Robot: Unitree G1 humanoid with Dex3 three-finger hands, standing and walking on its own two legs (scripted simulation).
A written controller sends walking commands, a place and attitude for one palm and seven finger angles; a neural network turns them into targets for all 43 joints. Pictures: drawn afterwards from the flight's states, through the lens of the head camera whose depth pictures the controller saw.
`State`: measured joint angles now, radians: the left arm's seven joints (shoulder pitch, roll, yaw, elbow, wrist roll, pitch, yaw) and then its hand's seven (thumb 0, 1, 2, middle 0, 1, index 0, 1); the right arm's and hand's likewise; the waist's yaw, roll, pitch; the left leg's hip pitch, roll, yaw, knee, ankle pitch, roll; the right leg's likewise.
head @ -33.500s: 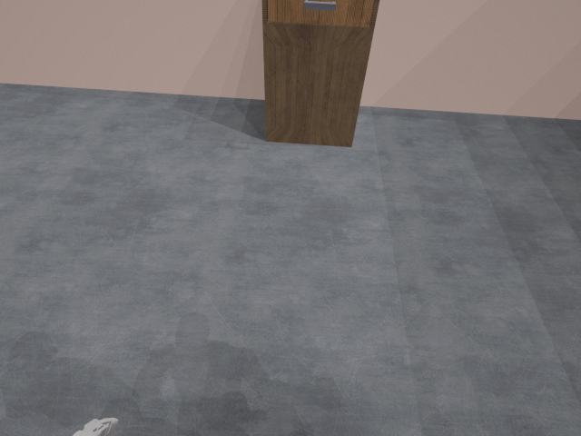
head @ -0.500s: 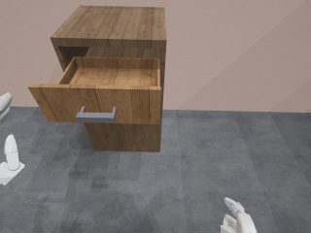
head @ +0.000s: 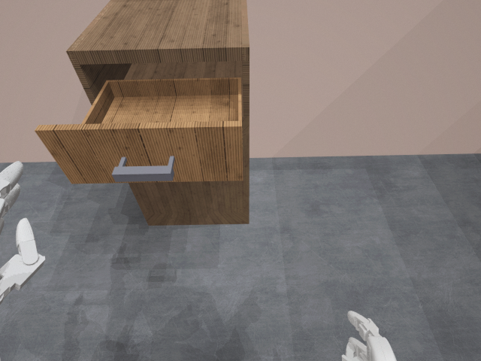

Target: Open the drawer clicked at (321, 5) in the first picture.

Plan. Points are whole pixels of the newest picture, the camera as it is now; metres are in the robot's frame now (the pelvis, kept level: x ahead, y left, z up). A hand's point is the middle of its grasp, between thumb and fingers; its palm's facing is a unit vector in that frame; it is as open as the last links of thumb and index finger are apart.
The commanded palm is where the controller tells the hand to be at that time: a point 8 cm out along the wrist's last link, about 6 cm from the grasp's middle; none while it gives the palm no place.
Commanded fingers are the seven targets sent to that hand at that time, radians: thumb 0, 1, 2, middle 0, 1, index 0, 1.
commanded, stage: let the arm hang, fingers relaxed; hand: left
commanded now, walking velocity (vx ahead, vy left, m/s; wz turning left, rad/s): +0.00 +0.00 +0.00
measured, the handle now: (145, 167) +0.53 +0.25 -0.01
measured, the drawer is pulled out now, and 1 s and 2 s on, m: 0.29 0.29 0.29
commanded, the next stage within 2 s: look to check the result in 1.08 s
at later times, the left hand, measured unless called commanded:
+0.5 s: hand out of the picture +0.00 +0.19 -0.16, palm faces +0.05 -0.97 -0.24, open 7.2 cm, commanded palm none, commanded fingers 0.00 0.90 0.90 -0.20 -0.30 -0.20 -0.30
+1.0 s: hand out of the picture +0.01 +0.18 -0.16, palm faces +0.03 -0.98 -0.19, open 7.4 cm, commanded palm none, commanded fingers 0.00 0.90 0.90 -0.20 -0.30 -0.20 -0.30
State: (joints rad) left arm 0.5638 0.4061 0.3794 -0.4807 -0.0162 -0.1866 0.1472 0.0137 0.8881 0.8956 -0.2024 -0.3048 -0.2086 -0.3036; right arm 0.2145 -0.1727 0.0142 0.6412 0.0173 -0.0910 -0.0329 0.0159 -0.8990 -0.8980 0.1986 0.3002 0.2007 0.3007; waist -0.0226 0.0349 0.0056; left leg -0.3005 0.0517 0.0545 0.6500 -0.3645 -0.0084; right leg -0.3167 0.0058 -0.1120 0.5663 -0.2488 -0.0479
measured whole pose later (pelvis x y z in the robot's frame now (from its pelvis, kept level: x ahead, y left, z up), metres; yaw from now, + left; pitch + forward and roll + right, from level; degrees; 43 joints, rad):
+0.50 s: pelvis +0.01 -0.01 +0.01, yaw +1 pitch -1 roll +0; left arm 0.32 0.20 0.03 1.01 0.01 0.03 0.03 0.00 0.94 0.89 -0.20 -0.30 -0.20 -0.30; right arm 0.31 -0.17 -0.01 1.01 -0.01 0.04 -0.03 0.01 -0.91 -0.90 0.19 0.30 0.20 0.30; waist 0.00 0.01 0.08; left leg -0.19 0.06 0.04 0.48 -0.27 -0.03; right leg -0.20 0.03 -0.14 0.44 -0.23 -0.07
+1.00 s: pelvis +0.01 +0.01 +0.02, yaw -1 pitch -2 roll +0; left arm 0.28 0.13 0.01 1.13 0.01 0.00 0.04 0.01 0.91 0.89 -0.20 -0.30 -0.20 -0.30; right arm 0.33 -0.09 0.00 1.13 -0.01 0.01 -0.04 0.01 -0.91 -0.90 0.19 0.30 0.20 0.30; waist -0.01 0.01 0.05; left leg -0.13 0.03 0.08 0.39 -0.23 -0.01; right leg -0.17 0.00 -0.09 0.39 -0.19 -0.04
